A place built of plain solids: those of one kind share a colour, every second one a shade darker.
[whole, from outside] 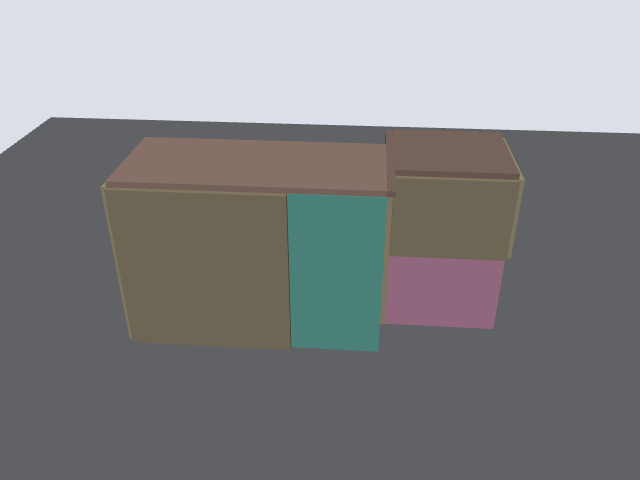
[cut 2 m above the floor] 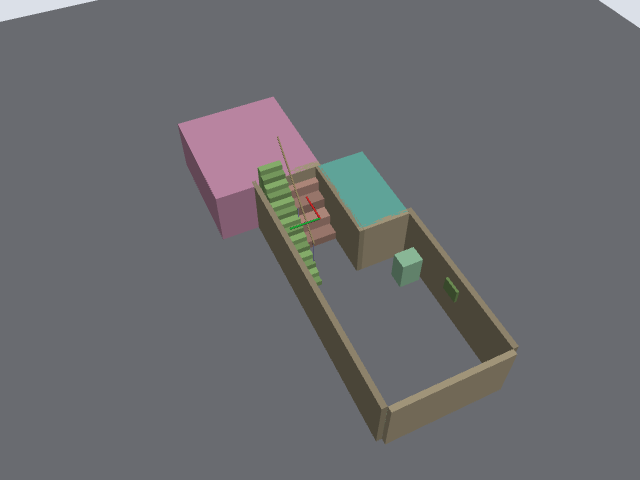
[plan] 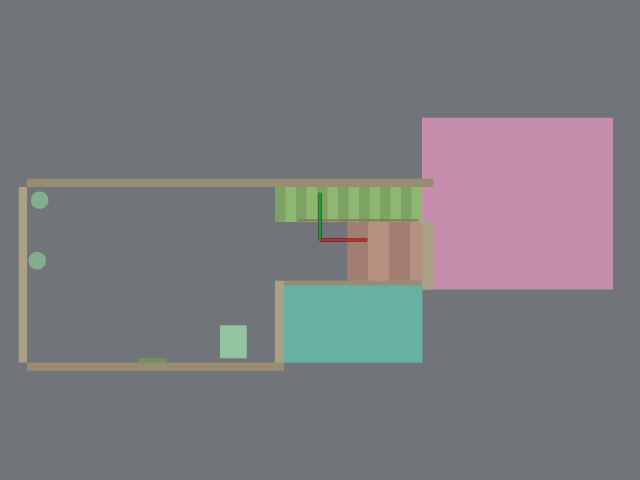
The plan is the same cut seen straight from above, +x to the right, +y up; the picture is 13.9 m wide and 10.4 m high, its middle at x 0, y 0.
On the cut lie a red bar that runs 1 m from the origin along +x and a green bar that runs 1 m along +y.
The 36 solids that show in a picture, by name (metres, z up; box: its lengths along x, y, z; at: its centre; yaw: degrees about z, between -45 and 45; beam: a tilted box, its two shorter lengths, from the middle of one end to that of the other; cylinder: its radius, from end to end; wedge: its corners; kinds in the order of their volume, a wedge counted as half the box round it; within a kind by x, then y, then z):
{
 "floor_1": {"box": [4.14, 3.73, 3.3], "at": [4.28, 0.79, 1.35]},
 "wall_1": {"box": [0.18, 3.8, 5.93], "at": [-6.44, -0.75, 2.92]},
 "wall_2": {"box": [5.57, 0.18, 5.93], "at": [-3.56, -2.74, 2.92]},
 "wall_3": {"box": [8.81, 0.18, 5.93], "at": [-1.94, 1.24, 2.92]},
 "wall_4": {"box": [0.2, 1.77, 5.93], "at": [-0.88, -1.77, 2.92]},
 "wall_5": {"box": [3.19, 0.18, 5.93], "at": [0.62, -0.97, 2.92]},
 "wall_6": {"box": [0.25, 1.47, 5.93], "at": [2.34, -0.34, 2.92]},
 "wall_7": {"box": [3.89, 0.18, 2.88], "at": [4.4, -1.17, 4.44]},
 "wall_8": {"box": [0.18, 3.73, 2.88], "at": [6.44, 0.79, 4.44]},
 "fill_1": {"box": [3.1, 1.68, 5.92], "at": [0.67, -1.82, 2.91]},
 "roof_1": {"box": [8.56, 3.8, 0.2], "at": [-2.07, -0.75, 5.98]},
 "roof_2": {"box": [0.25, 5.31, 0.2], "at": [2.34, 0.0, 5.98]},
 "roof_3": {"box": [3.89, 3.73, 0.2], "at": [4.4, 0.79, 5.98]},
 "tread_1": {"wedge": [[-0.97, 0.39, -0.05], [-0.97, 0.39, 0.2], [-0.97, 1.15, -0.05], [-0.97, 1.15, 0.2], [-0.75, 0.39, -0.05], [-0.75, 0.39, 0.2], [-0.74, 1.15, -0.05], [-0.74, 1.15, 0.2]]},
 "tread_2": {"wedge": [[-0.75, 0.39, -0.05], [-0.75, 0.39, 0.4], [-0.75, 1.15, -0.05], [-0.75, 1.15, 0.4], [-0.52, 0.39, -0.05], [-0.52, 0.39, 0.4], [-0.52, 1.15, -0.05], [-0.52, 1.15, 0.4]]},
 "tread_3": {"wedge": [[-0.52, 0.39, -0.05], [-0.52, 0.39, 0.6], [-0.52, 1.15, -0.05], [-0.52, 1.15, 0.6], [-0.29, 0.39, -0.05], [-0.29, 0.39, 0.6], [-0.29, 1.15, -0.05], [-0.29, 1.15, 0.6]]},
 "tread_4": {"wedge": [[-0.29, 0.39, -0.05], [-0.29, 0.39, 0.8], [-0.29, 1.15, -0.05], [-0.29, 1.15, 0.8], [-0.06, 0.39, -0.05], [-0.06, 0.39, 0.8], [-0.06, 1.15, -0.05], [-0.06, 1.15, 0.8]]},
 "tread_5": {"wedge": [[-0.07, 0.39, -0.05], [-0.07, 0.39, 1.0], [-0.07, 1.15, -0.05], [-0.07, 1.15, 1.0], [0.16, 1.15, -0.05], [0.16, 1.15, 1.0], [0.17, 0.39, -0.05], [0.17, 0.39, 1.0]]},
 "tread_6": {"wedge": [[0.16, 0.39, -0.05], [0.16, 0.39, 1.2], [0.16, 1.15, -0.05], [0.16, 1.15, 1.2], [0.39, 0.39, -0.05], [0.39, 0.39, 1.2], [0.39, 1.15, -0.05], [0.39, 1.15, 1.2]]},
 "tread_7": {"wedge": [[0.39, 0.39, -0.05], [0.39, 0.39, 1.4], [0.39, 1.15, -0.05], [0.39, 1.15, 1.4], [0.62, 0.39, -0.05], [0.62, 0.39, 1.4], [0.62, 1.15, -0.05], [0.62, 1.15, 1.4]]},
 "tread_8": {"wedge": [[0.62, 0.39, -0.05], [0.62, 0.39, 1.6], [0.62, 1.15, -0.05], [0.62, 1.15, 1.6], [0.85, 0.39, -0.05], [0.85, 0.39, 1.6], [0.85, 1.15, -0.05], [0.85, 1.15, 1.6]]},
 "tread_9": {"wedge": [[0.85, 0.39, -0.05], [0.85, 0.39, 1.8], [0.85, 1.15, -0.05], [0.85, 1.15, 1.8], [1.07, 1.15, -0.05], [1.07, 1.15, 1.8], [1.08, 0.39, -0.05], [1.08, 0.39, 1.8]]},
 "tread_10": {"wedge": [[1.07, 0.39, -0.05], [1.07, 0.39, 2.0], [1.07, 1.15, -0.05], [1.07, 1.15, 2.0], [1.3, 0.39, -0.05], [1.3, 0.39, 2.0], [1.3, 1.15, -0.05], [1.3, 1.15, 2.0]]},
 "tread_11": {"wedge": [[1.3, 0.39, -0.05], [1.3, 0.39, 2.2], [1.3, 1.15, -0.05], [1.3, 1.15, 2.2], [1.53, 0.39, -0.05], [1.53, 0.39, 2.2], [1.53, 1.15, -0.05], [1.53, 1.15, 2.2]]},
 "tread_12": {"wedge": [[1.53, 0.39, -0.05], [1.53, 0.39, 2.4], [1.53, 1.15, -0.05], [1.53, 1.15, 2.4], [1.76, 0.39, -0.05], [1.76, 0.39, 2.4], [1.76, 1.15, -0.05], [1.76, 1.15, 2.4]]},
 "tread_13": {"wedge": [[1.75, 1.15, -0.05], [1.75, 1.15, 2.6], [1.76, 0.39, -0.05], [1.76, 0.39, 2.6], [1.98, 1.15, -0.05], [1.98, 1.15, 2.6], [1.99, 0.39, -0.05], [1.99, 0.39, 2.6]]},
 "tread_14": {"wedge": [[1.98, 0.39, -0.05], [1.98, 0.39, 2.8], [1.98, 1.15, -0.05], [1.98, 1.15, 2.8], [2.21, 0.39, -0.05], [2.21, 0.39, 2.8], [2.21, 1.15, -0.05], [2.21, 1.15, 2.8]]},
 "mass_1": {"box": [0.46, 1.27, 0.37], "at": [0.82, -0.25, 0.14]},
 "mass_2": {"box": [0.46, 1.27, 0.77], "at": [1.27, -0.25, 0.34]},
 "mass_3": {"box": [0.46, 1.27, 1.17], "at": [1.73, -0.25, 0.54]},
 "mass_4": {"box": [0.27, 1.27, 1.57], "at": [2.09, -0.25, 0.74]},
 "bin_1": {"cylinder": 0.19, "from": [-6.13, -0.45, 0.0], "to": [-6.13, -0.45, 0.62]},
 "bin_2": {"cylinder": 0.19, "from": [-6.07, 0.86, 0.0], "to": [-6.07, 0.86, 0.62]},
 "bin_3": {"box": [0.58, 0.72, 1.11], "at": [-1.88, -2.2, 0.51]},
 "guard_rail_1": {"wedge": [[-0.48, 0.4, 1.51], [-0.48, 0.4, 1.56], [-0.48, 0.45, 1.51], [-0.48, 0.45, 1.56], [2.14, 0.4, 3.81], [2.14, 0.4, 3.86], [2.14, 0.45, 3.81], [2.14, 0.45, 3.86]]},
 "cabinet_1": {"box": [0.61, 0.09, 0.51], "at": [-3.63, -2.61, 1.27]}
}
